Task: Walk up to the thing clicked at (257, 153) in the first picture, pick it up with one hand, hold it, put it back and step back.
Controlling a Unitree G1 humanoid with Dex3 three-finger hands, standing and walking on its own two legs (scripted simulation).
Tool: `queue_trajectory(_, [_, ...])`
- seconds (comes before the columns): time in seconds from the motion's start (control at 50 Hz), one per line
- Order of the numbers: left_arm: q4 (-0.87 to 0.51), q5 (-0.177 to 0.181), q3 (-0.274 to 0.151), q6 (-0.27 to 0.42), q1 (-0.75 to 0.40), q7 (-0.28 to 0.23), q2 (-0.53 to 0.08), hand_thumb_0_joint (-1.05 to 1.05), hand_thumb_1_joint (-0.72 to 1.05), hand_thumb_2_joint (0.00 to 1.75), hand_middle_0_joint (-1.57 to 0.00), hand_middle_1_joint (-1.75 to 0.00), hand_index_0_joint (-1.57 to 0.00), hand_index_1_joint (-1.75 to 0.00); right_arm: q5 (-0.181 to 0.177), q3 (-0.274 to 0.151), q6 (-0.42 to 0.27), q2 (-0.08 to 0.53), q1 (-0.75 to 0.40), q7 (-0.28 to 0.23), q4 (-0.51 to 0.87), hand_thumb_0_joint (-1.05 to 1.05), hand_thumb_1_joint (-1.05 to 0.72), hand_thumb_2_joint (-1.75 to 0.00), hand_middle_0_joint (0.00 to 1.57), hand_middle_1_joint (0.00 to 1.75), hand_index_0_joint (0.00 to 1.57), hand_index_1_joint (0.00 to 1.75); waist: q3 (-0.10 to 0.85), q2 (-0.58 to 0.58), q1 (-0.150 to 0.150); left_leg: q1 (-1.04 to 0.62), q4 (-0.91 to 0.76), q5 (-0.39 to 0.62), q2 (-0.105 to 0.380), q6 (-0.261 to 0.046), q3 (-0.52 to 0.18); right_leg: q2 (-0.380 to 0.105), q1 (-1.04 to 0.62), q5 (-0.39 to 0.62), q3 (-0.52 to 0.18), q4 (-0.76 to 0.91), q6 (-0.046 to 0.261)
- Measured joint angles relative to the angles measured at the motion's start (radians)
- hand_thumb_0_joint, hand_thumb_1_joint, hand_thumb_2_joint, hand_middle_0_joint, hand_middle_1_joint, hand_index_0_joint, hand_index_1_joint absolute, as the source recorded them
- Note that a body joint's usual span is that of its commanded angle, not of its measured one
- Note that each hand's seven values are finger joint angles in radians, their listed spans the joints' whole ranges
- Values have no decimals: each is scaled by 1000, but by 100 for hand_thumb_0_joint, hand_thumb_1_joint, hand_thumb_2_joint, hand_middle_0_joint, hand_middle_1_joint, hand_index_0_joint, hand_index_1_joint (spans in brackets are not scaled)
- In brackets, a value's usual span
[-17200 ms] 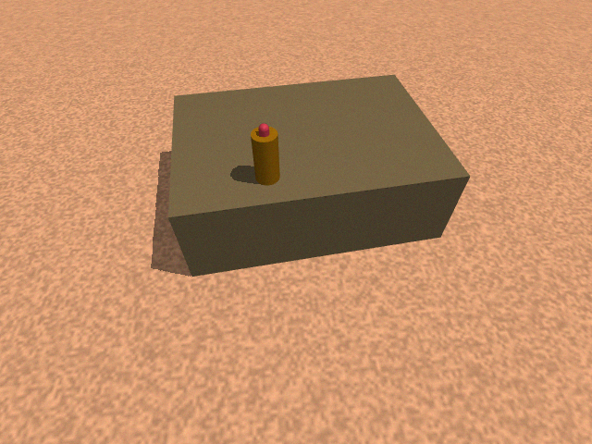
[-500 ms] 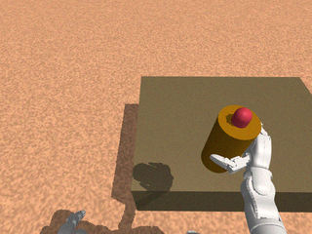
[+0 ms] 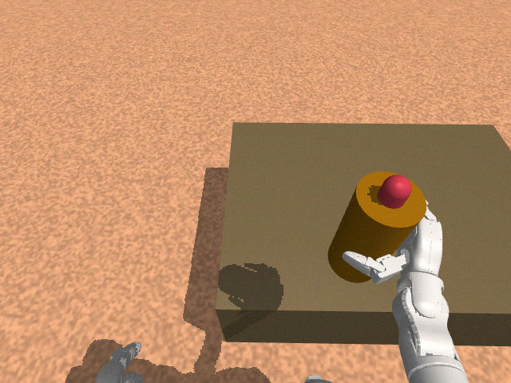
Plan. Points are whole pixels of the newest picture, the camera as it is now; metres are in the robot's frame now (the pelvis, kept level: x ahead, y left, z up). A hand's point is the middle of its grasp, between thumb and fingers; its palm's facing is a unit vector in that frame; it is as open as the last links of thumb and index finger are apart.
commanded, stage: hold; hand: right
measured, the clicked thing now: (372, 227) +0.33 -0.16 +0.07
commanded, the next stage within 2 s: crouch in 0.58 s
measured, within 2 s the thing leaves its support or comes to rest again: neither
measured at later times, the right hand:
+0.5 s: hand (379, 234) +0.33 -0.17 +0.06, palm faces +0.24 +0.97 +0.01, open 12.0 cm
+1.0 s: hand (376, 238) +0.35 -0.18 +0.02, palm faces +0.28 +0.96 +0.01, open 12.0 cm
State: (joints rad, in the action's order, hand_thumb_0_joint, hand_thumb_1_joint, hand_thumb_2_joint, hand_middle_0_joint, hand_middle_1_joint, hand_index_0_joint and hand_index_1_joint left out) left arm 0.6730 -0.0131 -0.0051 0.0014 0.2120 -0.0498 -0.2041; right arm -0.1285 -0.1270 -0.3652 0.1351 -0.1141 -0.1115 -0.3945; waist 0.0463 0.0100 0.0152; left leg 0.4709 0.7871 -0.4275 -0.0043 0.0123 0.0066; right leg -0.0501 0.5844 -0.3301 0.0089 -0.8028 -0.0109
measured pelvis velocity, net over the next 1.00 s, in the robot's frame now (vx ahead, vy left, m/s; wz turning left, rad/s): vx -0.01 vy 0.00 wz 0.00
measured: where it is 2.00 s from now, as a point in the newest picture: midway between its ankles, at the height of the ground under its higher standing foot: outside the picture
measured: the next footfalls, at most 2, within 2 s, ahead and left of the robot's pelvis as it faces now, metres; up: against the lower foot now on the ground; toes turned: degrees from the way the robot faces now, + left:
none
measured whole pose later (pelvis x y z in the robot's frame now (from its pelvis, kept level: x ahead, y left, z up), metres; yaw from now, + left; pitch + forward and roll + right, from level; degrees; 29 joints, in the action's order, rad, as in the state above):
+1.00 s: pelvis -0.01 +0.00 -0.02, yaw +0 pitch +11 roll +1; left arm 0.68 -0.03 -0.01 0.02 0.19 -0.04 -0.21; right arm -0.13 -0.21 -0.46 0.16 -0.23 -0.09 -0.57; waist 0.05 0.00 0.03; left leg 0.63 0.90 -0.46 -0.01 0.01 0.01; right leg -0.05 0.74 -0.35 0.00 -0.90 -0.01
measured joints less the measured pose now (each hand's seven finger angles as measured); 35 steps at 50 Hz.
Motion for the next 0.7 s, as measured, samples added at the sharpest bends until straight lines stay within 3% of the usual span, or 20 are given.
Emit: queue_trajectory(0.7, [7,-4,2,4,2,-5,-1,1,90,91,-20,-31,-20,-30,1,-6,-13,5,-8,2,-9,-1,61,-95,62,105,62,104,7,0,-2,14,14,-4,-1,-2,1,-1,13,-2,-2,-10,-2])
